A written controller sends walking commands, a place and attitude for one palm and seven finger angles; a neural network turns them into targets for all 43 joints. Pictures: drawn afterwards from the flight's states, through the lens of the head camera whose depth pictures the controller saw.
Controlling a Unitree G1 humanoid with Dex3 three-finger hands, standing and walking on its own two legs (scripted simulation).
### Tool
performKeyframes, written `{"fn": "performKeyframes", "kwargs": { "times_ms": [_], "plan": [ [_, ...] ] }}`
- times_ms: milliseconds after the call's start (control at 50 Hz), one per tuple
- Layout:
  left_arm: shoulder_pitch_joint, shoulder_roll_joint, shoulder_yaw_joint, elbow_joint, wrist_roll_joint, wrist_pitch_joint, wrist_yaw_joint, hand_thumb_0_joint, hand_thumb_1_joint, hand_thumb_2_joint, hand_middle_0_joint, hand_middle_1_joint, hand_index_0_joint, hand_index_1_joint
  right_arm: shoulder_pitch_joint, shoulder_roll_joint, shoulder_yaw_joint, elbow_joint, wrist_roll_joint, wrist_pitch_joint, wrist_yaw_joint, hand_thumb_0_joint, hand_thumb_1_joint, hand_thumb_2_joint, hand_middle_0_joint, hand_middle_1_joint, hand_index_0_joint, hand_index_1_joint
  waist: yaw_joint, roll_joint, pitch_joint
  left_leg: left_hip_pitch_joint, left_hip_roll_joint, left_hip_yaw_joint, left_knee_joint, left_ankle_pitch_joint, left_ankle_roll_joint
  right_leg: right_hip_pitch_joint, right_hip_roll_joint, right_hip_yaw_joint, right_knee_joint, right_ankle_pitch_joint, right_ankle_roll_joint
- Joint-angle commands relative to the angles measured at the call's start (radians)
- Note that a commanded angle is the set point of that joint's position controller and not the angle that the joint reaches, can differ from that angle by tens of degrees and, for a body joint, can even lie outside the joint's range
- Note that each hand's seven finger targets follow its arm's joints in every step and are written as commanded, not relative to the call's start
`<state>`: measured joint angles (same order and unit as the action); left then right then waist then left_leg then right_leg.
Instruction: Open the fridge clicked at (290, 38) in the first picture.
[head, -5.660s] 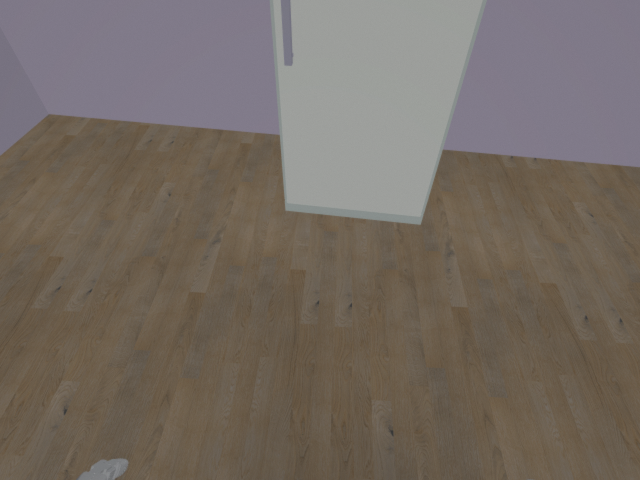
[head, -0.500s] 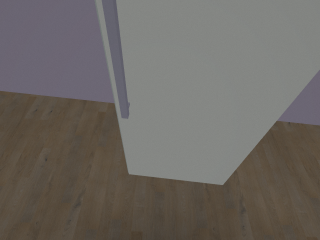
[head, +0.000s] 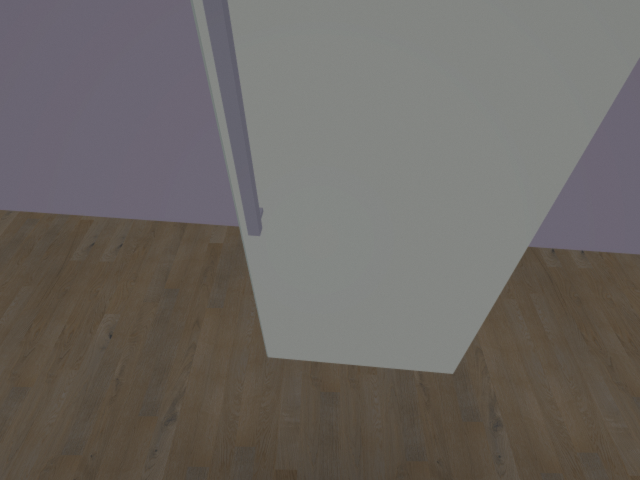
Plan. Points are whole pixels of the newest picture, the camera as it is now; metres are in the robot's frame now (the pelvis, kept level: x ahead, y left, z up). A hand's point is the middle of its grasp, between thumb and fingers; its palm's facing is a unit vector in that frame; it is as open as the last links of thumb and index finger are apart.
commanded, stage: come to a stop and stand still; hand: left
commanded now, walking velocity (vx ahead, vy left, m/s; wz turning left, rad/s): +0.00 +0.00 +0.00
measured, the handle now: (239, 111) +0.57 +0.15 +0.19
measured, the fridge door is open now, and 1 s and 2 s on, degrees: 0 0 0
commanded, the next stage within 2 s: look again from close up in 0.38 s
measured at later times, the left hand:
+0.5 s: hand out of the picture -0.03 +0.18 -0.18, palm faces +0.05 -0.98 -0.17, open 7.4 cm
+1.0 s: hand out of the picture -0.01 +0.18 -0.17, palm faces +0.04 -0.99 -0.16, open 7.4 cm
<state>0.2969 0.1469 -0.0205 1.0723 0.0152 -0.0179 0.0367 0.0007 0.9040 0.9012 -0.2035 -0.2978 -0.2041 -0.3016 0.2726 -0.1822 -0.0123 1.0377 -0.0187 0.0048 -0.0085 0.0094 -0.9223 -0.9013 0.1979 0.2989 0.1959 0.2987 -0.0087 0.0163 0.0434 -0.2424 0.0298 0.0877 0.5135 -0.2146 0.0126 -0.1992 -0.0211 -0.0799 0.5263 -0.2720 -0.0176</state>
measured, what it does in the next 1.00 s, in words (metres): stands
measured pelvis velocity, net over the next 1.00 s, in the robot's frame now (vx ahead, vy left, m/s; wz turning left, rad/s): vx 0.00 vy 0.01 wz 0.01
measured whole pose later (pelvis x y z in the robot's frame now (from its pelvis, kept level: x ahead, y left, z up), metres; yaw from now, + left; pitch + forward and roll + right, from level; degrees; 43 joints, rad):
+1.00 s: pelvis +0.00 +0.01 +0.00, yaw +1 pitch -1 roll +0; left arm 0.32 0.15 -0.01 1.08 0.02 -0.01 0.03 0.00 0.91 0.90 -0.20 -0.30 -0.20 -0.30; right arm 0.28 -0.15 0.00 1.10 -0.01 -0.01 -0.01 0.02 -0.93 -0.90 0.20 0.30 0.20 0.30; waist 0.01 -0.02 0.02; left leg -0.25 0.01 0.09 0.45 -0.18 0.03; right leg -0.20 -0.04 -0.08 0.46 -0.23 0.01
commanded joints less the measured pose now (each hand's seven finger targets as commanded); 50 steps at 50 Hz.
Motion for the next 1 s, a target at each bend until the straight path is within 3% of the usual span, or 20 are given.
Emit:
{"fn": "performKeyframes", "kwargs": {
  "times_ms": [0,100,160,240,380,400,460,600,720,980],
  "plan": [
    [0.018,0.141,0.038,-0.076,0.005,-0.003,0.006,0.000,0.900,0.900,-0.200,-0.300,-0.200,-0.300,0.044,-0.085,-0.017,-0.064,-0.005,-0.007,-0.002,0.000,-0.900,-0.900,0.200,0.300,0.200,0.300,-0.012,-0.045,0.096,-0.066,0.047,-0.106,-0.105,-0.173,0.010,-0.177,-0.100,0.152,-0.192,-0.274,-0.040],
    [0.042,0.133,0.047,-0.096,0.006,0.008,0.002,0.000,0.900,0.900,-0.200,-0.300,-0.200,-0.300,0.083,-0.077,-0.018,-0.066,-0.009,-0.005,-0.003,0.000,-0.900,-0.900,0.200,0.300,0.200,0.300,-0.008,-0.029,0.072,-0.112,0.048,-0.124,-0.119,-0.235,0.016,-0.179,-0.091,0.138,-0.171,-0.302,-0.035],
    [0.060,0.126,0.048,-0.101,0.005,0.007,0.001,0.000,0.900,0.900,-0.200,-0.300,-0.200,-0.300,0.085,-0.079,-0.017,-0.066,-0.009,-0.011,-0.005,0.000,-0.900,-0.900,0.200,0.300,0.200,0.300,0.002,0.005,0.057,-0.147,0.059,-0.151,-0.147,-0.256,0.022,-0.140,-0.081,0.125,-0.147,-0.257,-0.032],
    [0.076,0.115,0.046,-0.097,0.005,0.003,-0.001,0.000,0.900,0.900,-0.200,-0.300,-0.200,-0.300,0.092,-0.077,-0.014,-0.058,-0.006,-0.019,-0.007,0.000,-0.900,-0.900,0.200,0.300,0.200,0.300,0.009,0.004,0.034,-0.155,0.071,-0.167,-0.169,-0.243,0.026,-0.096,-0.077,0.110,-0.135,-0.180,-0.027],
    [0.095,0.104,0.042,-0.074,0.005,0.001,-0.003,0.000,0.900,0.900,-0.200,-0.300,-0.200,-0.300,0.097,-0.069,-0.014,-0.035,-0.002,-0.020,-0.008,0.000,-0.900,-0.900,0.200,0.300,0.200,0.300,0.009,0.004,0.052,-0.153,0.071,-0.165,-0.184,-0.244,0.022,-0.099,-0.081,0.107,-0.154,-0.163,-0.023],
    [0.096,0.104,0.042,-0.071,0.005,0.001,-0.003,0.000,0.900,0.900,-0.200,-0.300,-0.200,-0.300,0.097,-0.067,-0.013,-0.032,-0.002,-0.019,-0.008,0.000,-0.900,-0.900,0.200,0.300,0.200,0.300,0.009,-0.017,0.054,-0.151,0.068,-0.162,-0.179,-0.241,0.021,-0.102,-0.083,0.111,-0.160,-0.173,-0.023],
    [0.103,0.098,0.041,-0.061,0.003,-0.004,-0.003,0.000,0.900,0.900,-0.200,-0.300,-0.200,-0.300,0.099,-0.062,-0.012,-0.022,0.000,-0.025,-0.009,0.000,-0.900,-0.900,0.200,0.300,0.200,0.300,0.007,-0.002,0.016,-0.106,0.071,-0.156,-0.171,-0.182,0.021,-0.091,-0.088,0.108,-0.158,-0.116,-0.023],
    [0.107,0.088,0.035,-0.041,0.004,-0.007,-0.002,0.000,0.900,0.900,-0.200,-0.300,-0.200,-0.300,0.081,-0.059,-0.011,-0.003,0.003,-0.026,-0.010,0.000,-0.900,-0.900,0.200,0.300,0.200,0.300,0.005,-0.009,0.037,-0.086,0.071,-0.145,-0.176,-0.154,0.017,-0.095,-0.090,0.112,-0.173,-0.089,-0.019],
    [0.113,0.088,0.032,-0.025,0.004,-0.011,-0.002,0.000,0.900,0.900,-0.200,-0.300,-0.200,-0.300,0.069,-0.061,-0.008,0.009,0.007,-0.032,-0.011,0.000,-0.900,-0.900,0.200,0.300,0.200,0.300,0.010,-0.005,0.010,-0.057,0.078,-0.140,-0.179,-0.082,0.018,-0.049,-0.091,0.105,-0.164,0.005,-0.016],
    [0.092,0.084,0.030,-0.012,0.001,-0.008,0.000,0.000,0.900,0.900,-0.200,-0.300,-0.200,-0.300,0.050,-0.064,-0.003,0.031,0.006,-0.034,-0.013,0.000,-0.900,-0.900,0.200,0.300,0.200,0.300,0.011,-0.015,0.009,-0.018,0.080,-0.128,-0.188,-0.014,0.016,-0.025,-0.093,0.103,-0.165,0.060,-0.012]
  ]
}}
